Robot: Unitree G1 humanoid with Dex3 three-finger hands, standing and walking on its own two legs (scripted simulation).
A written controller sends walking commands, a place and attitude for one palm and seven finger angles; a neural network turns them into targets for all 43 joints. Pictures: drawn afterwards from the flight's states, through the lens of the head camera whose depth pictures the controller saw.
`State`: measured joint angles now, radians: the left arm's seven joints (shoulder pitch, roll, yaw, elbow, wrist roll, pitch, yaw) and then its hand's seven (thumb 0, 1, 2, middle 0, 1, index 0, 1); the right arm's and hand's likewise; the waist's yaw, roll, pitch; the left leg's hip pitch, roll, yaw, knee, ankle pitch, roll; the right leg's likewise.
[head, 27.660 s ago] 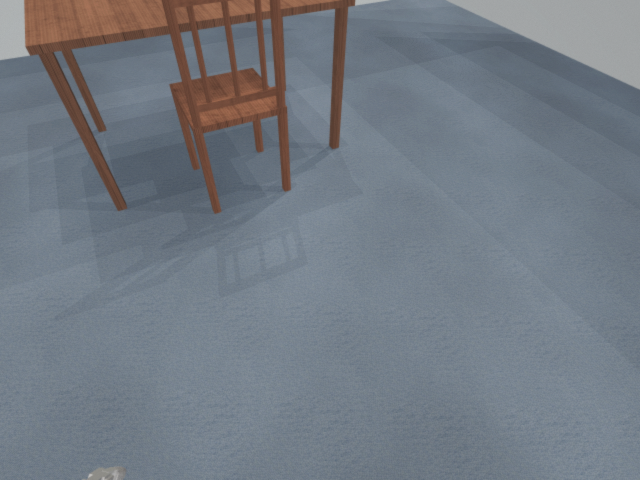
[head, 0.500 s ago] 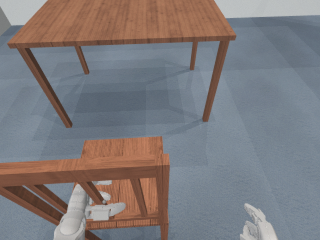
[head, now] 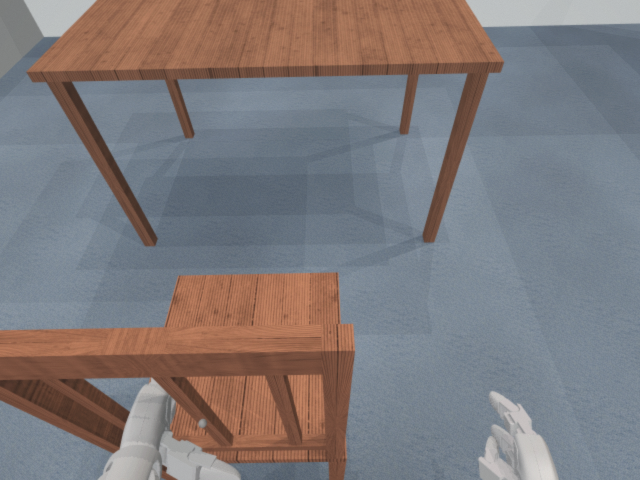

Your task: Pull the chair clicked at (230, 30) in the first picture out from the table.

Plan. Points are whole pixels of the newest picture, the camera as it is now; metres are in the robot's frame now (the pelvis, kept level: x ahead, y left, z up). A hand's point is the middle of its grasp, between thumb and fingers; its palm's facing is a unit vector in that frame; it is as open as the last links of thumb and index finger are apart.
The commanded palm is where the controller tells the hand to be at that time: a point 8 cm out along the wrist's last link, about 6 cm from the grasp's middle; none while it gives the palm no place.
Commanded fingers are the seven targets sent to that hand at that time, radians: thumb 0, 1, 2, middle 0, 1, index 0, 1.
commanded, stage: draw the fingers out of the gap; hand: left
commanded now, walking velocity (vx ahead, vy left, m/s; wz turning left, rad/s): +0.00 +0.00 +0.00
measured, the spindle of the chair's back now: (201, 412) +0.22 +0.17 -0.04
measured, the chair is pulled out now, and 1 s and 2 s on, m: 0.62 0.62 0.62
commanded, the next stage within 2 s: draw the hand back to the body in 0.80 s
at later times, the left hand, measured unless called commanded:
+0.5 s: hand out of the picture +0.13 +0.16 -0.02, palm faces +0.07 -0.98 -0.21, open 17.5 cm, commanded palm +0.09 +0.21 +0.01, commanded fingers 0.00 -0.55 0.20 0.00 0.00 0.00 0.00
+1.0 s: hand out of the picture +0.07 +0.16 -0.01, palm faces +0.12 -0.98 -0.13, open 17.5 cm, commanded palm +0.04 +0.22 +0.02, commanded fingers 0.00 -0.55 0.20 0.00 0.00 0.00 0.00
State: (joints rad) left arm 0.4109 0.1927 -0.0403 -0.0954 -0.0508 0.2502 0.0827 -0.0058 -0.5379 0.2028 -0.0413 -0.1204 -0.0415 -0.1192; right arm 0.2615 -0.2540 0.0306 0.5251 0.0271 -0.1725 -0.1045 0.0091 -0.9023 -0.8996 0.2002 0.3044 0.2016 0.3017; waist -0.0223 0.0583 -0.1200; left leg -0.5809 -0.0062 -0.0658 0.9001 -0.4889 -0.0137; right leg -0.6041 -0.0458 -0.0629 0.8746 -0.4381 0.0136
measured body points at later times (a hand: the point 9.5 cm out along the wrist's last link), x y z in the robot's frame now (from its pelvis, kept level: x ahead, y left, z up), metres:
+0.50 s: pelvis -0.01 +0.00 -0.01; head +0.01 -0.01 +0.44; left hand +0.12 +0.21 -0.01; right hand +0.17 -0.23 -0.08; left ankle -0.02 +0.13 -0.69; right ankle +0.00 -0.13 -0.69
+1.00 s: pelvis -0.02 +0.00 -0.02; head -0.01 +0.00 +0.43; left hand +0.06 +0.21 +0.00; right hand +0.17 -0.23 -0.08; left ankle -0.02 +0.13 -0.69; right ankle +0.00 -0.13 -0.69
